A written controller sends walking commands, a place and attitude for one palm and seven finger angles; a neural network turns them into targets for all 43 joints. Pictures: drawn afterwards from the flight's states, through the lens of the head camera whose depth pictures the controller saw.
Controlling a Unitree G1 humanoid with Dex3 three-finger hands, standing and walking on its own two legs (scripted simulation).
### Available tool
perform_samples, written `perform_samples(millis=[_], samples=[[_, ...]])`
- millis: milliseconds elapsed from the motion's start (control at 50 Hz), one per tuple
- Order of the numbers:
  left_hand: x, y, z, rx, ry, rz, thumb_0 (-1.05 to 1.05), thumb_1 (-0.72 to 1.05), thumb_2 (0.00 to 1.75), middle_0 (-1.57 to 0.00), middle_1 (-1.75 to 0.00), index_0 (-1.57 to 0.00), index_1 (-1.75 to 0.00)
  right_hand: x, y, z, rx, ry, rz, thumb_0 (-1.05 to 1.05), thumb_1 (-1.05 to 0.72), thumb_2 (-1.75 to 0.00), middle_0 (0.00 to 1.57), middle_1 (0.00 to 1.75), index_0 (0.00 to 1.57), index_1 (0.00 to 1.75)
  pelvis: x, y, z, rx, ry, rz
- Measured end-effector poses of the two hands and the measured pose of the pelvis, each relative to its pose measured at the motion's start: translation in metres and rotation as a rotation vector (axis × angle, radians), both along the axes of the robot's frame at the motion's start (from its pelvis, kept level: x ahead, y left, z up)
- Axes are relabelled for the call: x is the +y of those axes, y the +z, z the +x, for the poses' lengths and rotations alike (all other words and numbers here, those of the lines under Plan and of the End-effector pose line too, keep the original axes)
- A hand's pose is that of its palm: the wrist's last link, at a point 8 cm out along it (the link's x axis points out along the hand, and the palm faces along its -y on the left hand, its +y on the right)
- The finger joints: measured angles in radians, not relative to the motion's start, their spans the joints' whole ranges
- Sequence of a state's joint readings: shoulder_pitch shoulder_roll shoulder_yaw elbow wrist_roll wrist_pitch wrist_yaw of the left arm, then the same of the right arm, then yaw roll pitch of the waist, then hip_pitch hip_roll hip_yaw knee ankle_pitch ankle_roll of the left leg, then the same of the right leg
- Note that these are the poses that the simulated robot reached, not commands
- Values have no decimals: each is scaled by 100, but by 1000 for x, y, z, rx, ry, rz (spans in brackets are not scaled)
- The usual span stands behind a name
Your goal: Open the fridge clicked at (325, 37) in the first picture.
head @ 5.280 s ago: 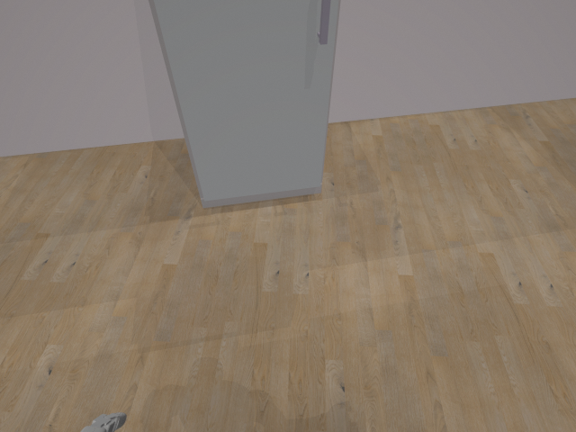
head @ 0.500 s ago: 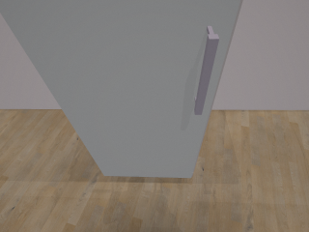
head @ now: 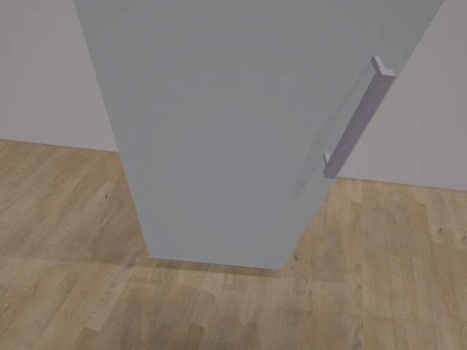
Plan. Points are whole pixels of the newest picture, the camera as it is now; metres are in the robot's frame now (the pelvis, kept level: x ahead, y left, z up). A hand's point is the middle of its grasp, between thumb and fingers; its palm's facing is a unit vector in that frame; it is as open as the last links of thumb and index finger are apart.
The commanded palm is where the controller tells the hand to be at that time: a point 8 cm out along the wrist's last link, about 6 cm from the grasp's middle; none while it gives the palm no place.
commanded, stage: come to a stop and stand still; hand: right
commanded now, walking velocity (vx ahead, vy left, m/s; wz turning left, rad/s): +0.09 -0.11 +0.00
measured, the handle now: (350, 124) +0.51 -0.18 +0.14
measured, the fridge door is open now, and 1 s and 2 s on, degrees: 0 0 0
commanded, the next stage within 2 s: look again from close up in 0.84 s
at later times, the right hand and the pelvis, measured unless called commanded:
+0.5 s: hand out of the picture -0.05 -0.25 -0.18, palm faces +0.06 +0.98 -0.18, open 7.4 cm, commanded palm none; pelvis -0.03 -0.07 +0.00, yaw +0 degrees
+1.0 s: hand out of the picture -0.01 -0.24 -0.18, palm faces -0.01 +0.98 -0.21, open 7.3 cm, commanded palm none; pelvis -0.03 -0.07 -0.01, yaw +0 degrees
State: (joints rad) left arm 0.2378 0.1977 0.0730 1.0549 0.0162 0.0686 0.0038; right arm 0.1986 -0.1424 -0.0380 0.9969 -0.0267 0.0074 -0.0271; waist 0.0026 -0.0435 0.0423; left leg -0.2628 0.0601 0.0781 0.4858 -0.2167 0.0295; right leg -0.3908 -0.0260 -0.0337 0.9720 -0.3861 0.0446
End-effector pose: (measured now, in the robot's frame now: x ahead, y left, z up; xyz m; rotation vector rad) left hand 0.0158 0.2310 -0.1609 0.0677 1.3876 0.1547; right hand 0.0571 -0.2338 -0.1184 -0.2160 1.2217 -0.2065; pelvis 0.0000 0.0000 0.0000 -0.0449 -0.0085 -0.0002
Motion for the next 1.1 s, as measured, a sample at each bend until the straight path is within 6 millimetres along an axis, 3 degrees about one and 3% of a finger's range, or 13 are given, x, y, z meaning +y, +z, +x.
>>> perform_samples(millis=[80,180,300,380,580,860,1100], samples=[[3,5,-5,14,-34,15,1,91,90,-20,-30,-20,-30,-5,1,-17,3,-29,2,0,-92,-90,20,30,20,30,-3,2,-8,8,-11,-5],[-3,13,1,-17,-73,52,1,91,90,-20,-30,-20,-30,-20,-7,-53,54,-65,21,0,-91,-90,20,30,20,30,-16,2,-20,12,-13,0],[-29,20,4,-103,-87,112,1,91,90,-20,-30,-20,-30,-50,-33,-96,152,-101,68,1,-91,-90,20,30,20,30,-44,-8,-31,1,-10,39],[-53,28,-4,-95,-89,105,1,91,90,-20,-30,-20,-30,-61,-37,-108,185,-96,90,1,-91,-90,20,30,20,30,-55,-3,-31,-9,-5,39],[-73,19,-24,-44,-47,79,1,93,90,-20,-30,-20,-30,-58,-32,-107,212,-45,111,1,-91,-90,20,30,20,30,-71,-1,-30,-8,8,44],[-92,16,-64,61,-3,33,1,91,90,-20,-30,-20,-30,-57,-31,-76,172,-14,100,1,-92,-90,20,30,20,30,-70,0,-21,-11,9,44],[-83,5,-49,-55,-29,35,1,91,90,-20,-30,-20,-30,-61,-31,-76,99,-1,56,1,-91,-90,20,30,20,30,-67,-9,-33,-34,-11,41]])
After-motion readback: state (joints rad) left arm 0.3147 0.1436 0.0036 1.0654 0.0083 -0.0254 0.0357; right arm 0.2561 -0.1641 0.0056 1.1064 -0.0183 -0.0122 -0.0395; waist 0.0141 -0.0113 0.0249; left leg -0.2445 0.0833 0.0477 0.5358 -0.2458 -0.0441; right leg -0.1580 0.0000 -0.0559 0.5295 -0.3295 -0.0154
